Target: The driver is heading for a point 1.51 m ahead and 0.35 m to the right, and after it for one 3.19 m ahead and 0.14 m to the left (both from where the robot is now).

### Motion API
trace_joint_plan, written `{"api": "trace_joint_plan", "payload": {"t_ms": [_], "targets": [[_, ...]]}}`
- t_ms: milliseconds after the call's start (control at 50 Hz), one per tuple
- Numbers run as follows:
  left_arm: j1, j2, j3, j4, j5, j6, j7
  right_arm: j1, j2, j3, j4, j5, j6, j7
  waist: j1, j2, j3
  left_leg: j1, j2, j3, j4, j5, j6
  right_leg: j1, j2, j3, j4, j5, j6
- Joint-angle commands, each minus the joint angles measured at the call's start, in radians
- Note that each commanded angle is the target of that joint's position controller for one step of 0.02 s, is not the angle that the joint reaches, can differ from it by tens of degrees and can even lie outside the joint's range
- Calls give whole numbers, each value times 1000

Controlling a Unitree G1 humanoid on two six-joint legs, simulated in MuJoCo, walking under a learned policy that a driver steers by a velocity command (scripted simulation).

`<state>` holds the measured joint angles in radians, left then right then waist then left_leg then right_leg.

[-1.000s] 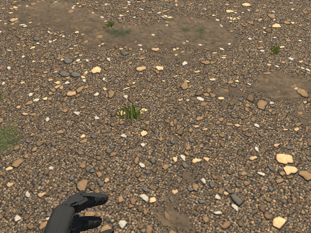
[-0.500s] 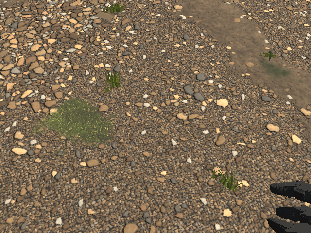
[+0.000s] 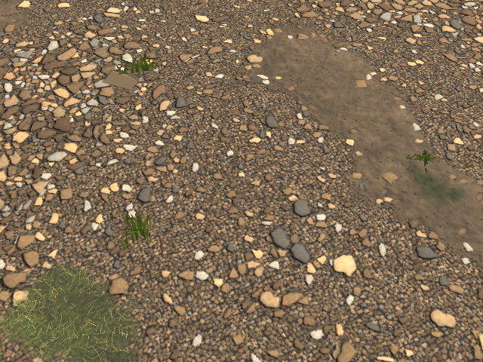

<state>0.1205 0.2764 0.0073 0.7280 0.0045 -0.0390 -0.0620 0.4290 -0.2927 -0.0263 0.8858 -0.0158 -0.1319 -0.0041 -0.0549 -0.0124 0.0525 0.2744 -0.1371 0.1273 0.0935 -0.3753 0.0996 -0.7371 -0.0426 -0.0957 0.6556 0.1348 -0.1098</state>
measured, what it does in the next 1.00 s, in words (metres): walks ahead, turning right: right foot, then left foot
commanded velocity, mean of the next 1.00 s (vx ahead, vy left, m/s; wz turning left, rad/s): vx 1.00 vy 0.00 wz -0.40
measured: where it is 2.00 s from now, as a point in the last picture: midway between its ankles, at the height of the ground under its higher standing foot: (301, 62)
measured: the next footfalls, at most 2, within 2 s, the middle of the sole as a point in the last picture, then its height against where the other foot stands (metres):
right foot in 0.06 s outside the picture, level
left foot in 0.48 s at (228, 270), level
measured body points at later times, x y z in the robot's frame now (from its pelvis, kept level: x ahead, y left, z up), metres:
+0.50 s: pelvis +0.50 -0.04 +0.00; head +0.54 -0.05 +0.44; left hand +0.60 +0.26 -0.12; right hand +0.66 -0.34 -0.05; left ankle +0.68 +0.04 -0.72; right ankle +0.24 -0.05 -0.68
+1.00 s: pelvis +0.91 -0.24 +0.01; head +0.93 -0.26 +0.46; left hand +1.16 -0.08 -0.08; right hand +0.80 -0.49 -0.12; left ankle +0.84 -0.06 -0.61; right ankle +0.88 -0.35 -0.72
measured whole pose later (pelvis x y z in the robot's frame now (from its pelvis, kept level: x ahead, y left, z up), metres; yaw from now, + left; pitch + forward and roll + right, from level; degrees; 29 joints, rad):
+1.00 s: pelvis +0.91 -0.24 +0.01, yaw -22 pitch +2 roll +0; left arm 0.18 0.26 0.01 0.72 0.06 -0.07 -0.01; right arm 0.41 -0.28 -0.04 0.87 0.00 -0.06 0.02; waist -0.06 0.02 0.00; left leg -0.37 0.03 -0.03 1.24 -0.30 0.09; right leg -0.33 -0.01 -0.08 0.58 -0.28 -0.02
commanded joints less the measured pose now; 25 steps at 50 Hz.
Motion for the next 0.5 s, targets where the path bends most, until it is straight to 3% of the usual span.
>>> {"api": "trace_joint_plan", "payload": {"t_ms": [20, 40, 60, 80, 100, 120, 140, 160, 200, 220, 260, 300, 340, 380, 420, 440, 460, 480, 500], "targets": [[136, 120, 34, -3, 9, -2, 0, -53, -187, -39, -63, -24, 12, -42, 141, 138, -91, -129, 292, 46, 303, 1579, -88, 382, 149, -96, 1, -110, -44], [318, 165, 56, 51, 10, 4, 6, -100, -208, -46, -81, -36, 32, -50, 235, 148, -165, -170, 305, 44, 549, 1624, -93, 547, 174, -79, 16, -196, -69], [543, 208, 83, 110, 14, 8, 18, -187, -233, -55, -107, -38, 48, -52, 366, 117, -216, -327, 287, 46, 924, 1475, -88, 764, 137, 9, -54, -257, -127], [584, 239, 100, 139, 2, 16, 34, -233, -131, -30, -119, -46, 38, -32, 346, -50, -181, -617, 127, 33, 1339, 471, -68, 919, 50, 135, -20, -314, -164], [450, 334, 118, 109, 29, 24, 40, -123, -14, 4, -219, -8, 17, -11, 146, -339, -258, -1114, 13, -119, 1664, -170, -131, 1182, -180, 722, -130, -379, -386], [399, 271, 117, 61, 14, 26, 42, -186, -73, 18, -246, -23, -10, -9, 197, -104, -289, -1186, 72, -253, 1604, -57, -97, 1142, -221, 914, -344, -549, -384], [364, 213, 105, 66, 9, 25, 49, -236, -101, 19, -255, -28, -23, 0, 153, 41, -156, -1156, 136, -269, 1471, 45, -81, 959, -205, 839, -415, -624, -324], [324, 177, 96, 72, 10, 22, 50, -237, -100, 22, -253, -36, -22, 3, 93, 117, -65, -1087, 175, -243, 1356, 74, -81, 778, -166, 753, -441, -565, -274], [285, 158, 82, 70, 7, -1, 59, -228, -81, 34, -264, -66, 26, 10, 21, 119, 21, -986, 218, -224, 1236, 47, -117, 532, -69, 604, -467, -468, -239], [274, 161, 80, 64, 3, -14, 54, -238, -74, 40, -277, -68, 48, 13, 6, 93, 43, -936, 234, -201, 1143, 34, -132, 428, -29, 547, -488, -447, -232], [263, 191, 91, 53, 0, -34, 50, -352, -65, 52, -334, -58, 62, 23, 25, 50, 83, -868, 243, -142, 932, 135, -156, 298, 24, 472, -532, -325, -228], [272, 195, 100, 49, -7, -39, 48, -456, -38, 65, -370, -33, 58, 33, 72, 6, 82, -773, 226, -117, 701, 332, -164, 273, 70, 424, -531, -211, -179], [310, 210, 111, 54, -18, -39, 42, -496, -32, 66, -380, -16, 54, 33, 122, -25, 33, -702, 187, -104, 569, 479, -152, 360, 60, 435, -506, -43, -138], [328, 225, 120, 55, -17, -36, 45, -514, -57, 57, -388, -11, 48, 27, 143, -46, 1, -683, 166, -121, 480, 487, -136, 493, 36, 459, -449, 61, -111], [315, 246, 127, 47, -10, -33, 55, -439, -104, 36, -366, -14, 41, 13, 107, -49, -68, -571, 126, -139, 408, 396, -120, 600, 27, 478, -305, 253, -69], [298, 276, 133, 43, -1, -34, 55, -313, -150, 13, -332, -10, 36, 0, 40, -39, -162, -436, 105, -139, 418, 291, -107, 628, 34, 469, -138, 360, -46], [235, 287, 134, 28, 4, -40, 51, -111, -188, -9, -285, -10, 31, -15, -85, -31, -258, -212, 148, -156, 435, 231, -93, 540, 65, 449, 100, 316, -25], [205, 182, 105, -2, 9, -54, 52, 123, -260, -41, -250, -33, 28, -39, -170, 74, -400, 31, 352, -350, 443, -120, -65, 389, 110, 379, 433, -1, -24], [329, 29, 62, -55, -36, -54, 50, 70, -339, -58, -251, -76, 34, -35, -34, 396, -491, 191, 624, -916, 232, -362, 23, 91, 205, 266, 706, -668, 5]]}}
Velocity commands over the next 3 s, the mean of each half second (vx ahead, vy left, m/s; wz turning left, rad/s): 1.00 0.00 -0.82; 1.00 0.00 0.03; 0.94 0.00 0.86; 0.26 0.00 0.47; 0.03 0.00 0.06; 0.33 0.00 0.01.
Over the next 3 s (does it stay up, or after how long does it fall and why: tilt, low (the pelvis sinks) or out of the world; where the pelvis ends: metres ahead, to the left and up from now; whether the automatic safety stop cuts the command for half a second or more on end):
stays up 1.78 -0.34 0.01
